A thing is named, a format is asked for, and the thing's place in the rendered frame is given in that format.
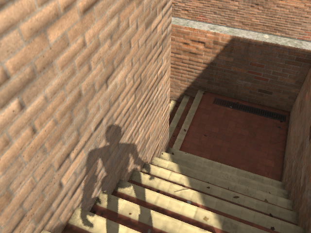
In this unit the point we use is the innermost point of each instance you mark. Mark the stairs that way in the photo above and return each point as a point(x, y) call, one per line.
point(180, 192)
point(178, 112)

